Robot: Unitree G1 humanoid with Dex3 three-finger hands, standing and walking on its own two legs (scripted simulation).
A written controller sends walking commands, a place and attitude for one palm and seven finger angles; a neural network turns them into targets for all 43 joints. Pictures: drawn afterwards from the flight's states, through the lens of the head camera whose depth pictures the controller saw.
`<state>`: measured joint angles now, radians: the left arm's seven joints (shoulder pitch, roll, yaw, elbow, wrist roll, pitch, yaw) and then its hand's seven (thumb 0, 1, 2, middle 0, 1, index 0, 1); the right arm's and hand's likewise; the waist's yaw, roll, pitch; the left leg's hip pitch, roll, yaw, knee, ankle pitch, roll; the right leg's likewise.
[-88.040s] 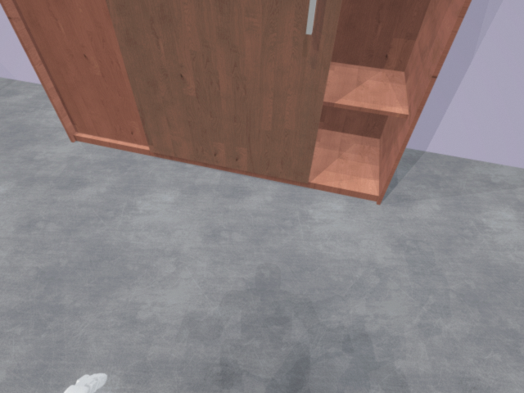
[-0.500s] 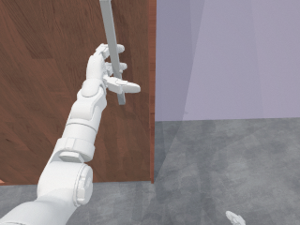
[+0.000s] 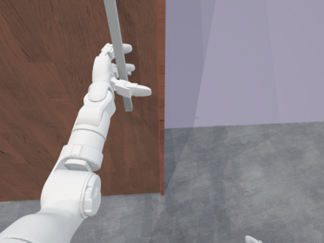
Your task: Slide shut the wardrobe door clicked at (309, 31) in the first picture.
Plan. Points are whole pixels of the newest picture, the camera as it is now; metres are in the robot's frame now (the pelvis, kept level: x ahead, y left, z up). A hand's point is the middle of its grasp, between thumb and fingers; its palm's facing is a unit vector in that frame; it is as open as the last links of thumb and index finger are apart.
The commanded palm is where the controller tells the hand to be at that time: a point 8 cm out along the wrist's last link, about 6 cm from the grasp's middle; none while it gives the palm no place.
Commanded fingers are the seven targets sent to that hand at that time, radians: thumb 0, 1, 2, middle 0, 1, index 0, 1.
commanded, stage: slide the fingers in behind the handle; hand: left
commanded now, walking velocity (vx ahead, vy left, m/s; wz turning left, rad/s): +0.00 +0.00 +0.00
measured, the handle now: (121, 61) +0.51 +0.12 +0.21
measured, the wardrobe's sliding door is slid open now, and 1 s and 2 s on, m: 0.00 0.00 0.00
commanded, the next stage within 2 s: grip the handle and tug to test in 0.10 s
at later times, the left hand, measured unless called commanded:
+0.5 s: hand (127, 73) +0.46 +0.10 +0.20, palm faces +0.05 -1.00 +0.03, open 11.8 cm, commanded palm +0.43 +0.14 +0.20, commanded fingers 0.00 0.25 0.62 -0.38 -1.31 -0.38 -1.31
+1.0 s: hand (128, 74) +0.45 +0.09 +0.20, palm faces +0.04 -1.00 +0.03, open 5.7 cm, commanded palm +0.42 +0.15 +0.20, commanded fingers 0.00 0.90 0.90 -0.45 -1.40 -0.45 -1.40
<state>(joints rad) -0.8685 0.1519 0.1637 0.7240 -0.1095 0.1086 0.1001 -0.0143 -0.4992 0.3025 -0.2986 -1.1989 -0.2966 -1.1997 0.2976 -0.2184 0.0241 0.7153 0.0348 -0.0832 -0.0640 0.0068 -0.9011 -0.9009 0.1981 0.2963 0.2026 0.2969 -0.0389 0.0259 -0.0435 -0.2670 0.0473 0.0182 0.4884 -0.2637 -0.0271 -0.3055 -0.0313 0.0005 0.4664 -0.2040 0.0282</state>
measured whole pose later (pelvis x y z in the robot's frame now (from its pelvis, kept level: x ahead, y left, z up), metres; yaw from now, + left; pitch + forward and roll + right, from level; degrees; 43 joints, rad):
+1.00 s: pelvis +0.01 +0.00 +0.00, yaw +0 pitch +2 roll +0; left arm -0.81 0.14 0.16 0.64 -0.12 0.15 0.08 0.01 0.71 0.83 -0.39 -1.37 -0.37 -1.36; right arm 0.27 -0.22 0.02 0.69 0.03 -0.06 -0.07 0.01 -0.90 -0.90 0.20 0.30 0.20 0.30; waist -0.03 0.03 -0.05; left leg -0.25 0.05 0.02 0.48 -0.27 -0.03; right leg -0.28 -0.03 0.00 0.46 -0.21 0.03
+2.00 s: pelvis +0.04 +0.00 +0.00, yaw +2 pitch +2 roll -1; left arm -0.70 0.05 0.07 0.35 -0.10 0.35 0.17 0.01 0.74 0.84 -0.34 -1.37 -0.36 -1.36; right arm 0.18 -0.21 0.01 0.67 0.02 0.00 -0.05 0.01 -0.90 -0.90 0.20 0.30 0.20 0.30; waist 0.02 0.04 -0.06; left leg -0.20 0.04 -0.02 0.47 -0.31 -0.03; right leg -0.22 -0.04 -0.04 0.45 -0.26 0.03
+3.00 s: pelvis +0.02 -0.04 -0.02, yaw +4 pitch -1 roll +0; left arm -0.81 0.18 0.02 0.55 -0.13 -0.08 0.14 -0.04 0.75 0.85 -0.44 -1.40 -0.23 -1.40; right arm 0.24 -0.19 0.02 0.74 0.04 -0.05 -0.09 0.01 -0.90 -0.90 0.20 0.30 0.20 0.30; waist 0.04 0.06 0.11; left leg -0.30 0.09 -0.05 0.70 -0.37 -0.04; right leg -0.28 0.04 -0.09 0.67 -0.37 -0.07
